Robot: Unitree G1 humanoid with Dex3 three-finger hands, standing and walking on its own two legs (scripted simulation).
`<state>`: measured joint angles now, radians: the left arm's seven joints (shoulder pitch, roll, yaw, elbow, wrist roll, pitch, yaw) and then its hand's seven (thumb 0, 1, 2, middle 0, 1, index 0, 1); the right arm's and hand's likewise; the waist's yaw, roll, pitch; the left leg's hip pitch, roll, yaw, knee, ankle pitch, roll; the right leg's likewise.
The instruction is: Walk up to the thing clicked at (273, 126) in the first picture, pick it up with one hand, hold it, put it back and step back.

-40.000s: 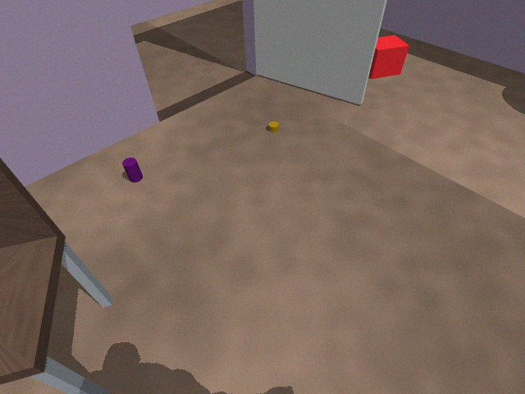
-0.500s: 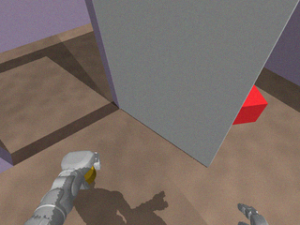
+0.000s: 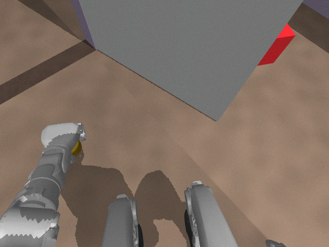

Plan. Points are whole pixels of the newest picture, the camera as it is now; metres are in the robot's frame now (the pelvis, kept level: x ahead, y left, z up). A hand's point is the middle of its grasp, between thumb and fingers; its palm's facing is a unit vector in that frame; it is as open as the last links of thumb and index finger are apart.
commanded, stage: crouch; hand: left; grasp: from above
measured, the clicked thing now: (68, 145) +0.43 +0.24 -0.15
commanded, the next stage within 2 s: lower in 1.16 s
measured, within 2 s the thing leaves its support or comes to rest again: neither
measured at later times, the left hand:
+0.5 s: hand (82, 158) +0.43 +0.25 -0.30, palm faces -0.44 -0.01 -0.90, open 7.9 cm
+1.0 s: hand (86, 160) +0.44 +0.26 -0.38, palm faces -0.47 -0.02 -0.88, open 7.9 cm
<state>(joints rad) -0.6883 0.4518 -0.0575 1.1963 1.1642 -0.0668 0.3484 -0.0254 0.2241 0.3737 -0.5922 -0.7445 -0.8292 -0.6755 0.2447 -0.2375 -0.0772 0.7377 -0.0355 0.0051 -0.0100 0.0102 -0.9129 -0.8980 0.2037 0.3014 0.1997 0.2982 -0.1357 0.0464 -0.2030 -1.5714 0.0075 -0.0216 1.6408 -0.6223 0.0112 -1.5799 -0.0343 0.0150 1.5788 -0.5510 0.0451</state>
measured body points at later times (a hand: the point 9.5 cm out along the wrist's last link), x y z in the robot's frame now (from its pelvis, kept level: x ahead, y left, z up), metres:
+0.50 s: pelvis -0.02 -0.01 -0.14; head +0.22 +0.03 +0.24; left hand +0.45 +0.25 -0.25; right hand +0.06 -0.29 -0.26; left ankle +0.06 +0.11 -0.53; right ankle +0.08 -0.15 -0.53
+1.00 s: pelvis -0.02 +0.00 -0.21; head +0.22 +0.04 +0.17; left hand +0.46 +0.26 -0.32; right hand +0.01 -0.28 -0.32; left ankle +0.05 +0.11 -0.53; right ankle +0.08 -0.15 -0.53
